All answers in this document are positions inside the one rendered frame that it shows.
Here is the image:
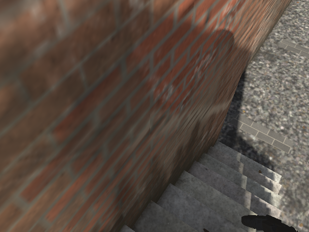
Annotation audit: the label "stairs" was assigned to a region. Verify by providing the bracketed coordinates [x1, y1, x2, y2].
[119, 141, 282, 232]

